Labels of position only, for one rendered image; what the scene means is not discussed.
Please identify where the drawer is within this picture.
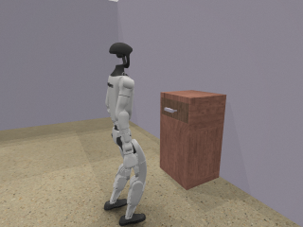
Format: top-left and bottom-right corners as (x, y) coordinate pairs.
(161, 97), (189, 124)

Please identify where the right robot thigh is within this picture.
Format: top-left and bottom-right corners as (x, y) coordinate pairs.
(120, 139), (147, 188)

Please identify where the cabinet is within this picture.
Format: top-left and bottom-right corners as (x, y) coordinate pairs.
(159, 90), (226, 190)

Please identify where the left robot upper arm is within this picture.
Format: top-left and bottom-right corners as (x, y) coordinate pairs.
(105, 89), (110, 108)

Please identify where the right robot upper arm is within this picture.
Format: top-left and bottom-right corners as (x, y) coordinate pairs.
(115, 76), (134, 120)

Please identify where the right robot hand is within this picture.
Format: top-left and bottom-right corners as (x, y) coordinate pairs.
(123, 153), (139, 181)

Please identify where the robot left forearm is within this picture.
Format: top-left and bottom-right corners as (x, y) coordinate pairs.
(107, 107), (115, 126)

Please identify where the robot right forearm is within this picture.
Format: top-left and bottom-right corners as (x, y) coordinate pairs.
(116, 111), (134, 155)

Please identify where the handle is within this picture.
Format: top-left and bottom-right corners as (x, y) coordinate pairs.
(164, 107), (177, 113)

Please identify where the robot right shin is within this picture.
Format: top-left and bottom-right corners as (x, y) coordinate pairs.
(125, 181), (146, 219)

